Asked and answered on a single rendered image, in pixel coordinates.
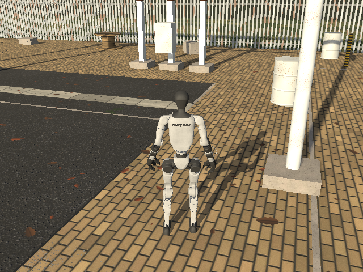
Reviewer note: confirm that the left robot shin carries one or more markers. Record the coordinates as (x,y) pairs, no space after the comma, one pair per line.
(166,208)

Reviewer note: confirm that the right robot foot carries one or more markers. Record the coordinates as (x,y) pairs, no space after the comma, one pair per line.
(193,228)

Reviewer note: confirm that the robot left forearm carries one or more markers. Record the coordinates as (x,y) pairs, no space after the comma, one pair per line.
(154,150)

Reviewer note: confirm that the right robot upper arm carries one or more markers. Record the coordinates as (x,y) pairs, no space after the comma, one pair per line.
(199,120)

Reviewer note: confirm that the left robot upper arm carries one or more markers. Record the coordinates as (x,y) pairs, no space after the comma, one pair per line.
(160,129)

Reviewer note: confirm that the right robot hand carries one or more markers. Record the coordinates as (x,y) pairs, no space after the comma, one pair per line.
(211,165)

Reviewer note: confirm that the left robot hand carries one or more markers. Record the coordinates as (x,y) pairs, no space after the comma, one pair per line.
(150,162)

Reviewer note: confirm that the robot right forearm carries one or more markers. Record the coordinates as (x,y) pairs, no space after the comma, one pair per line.
(208,152)

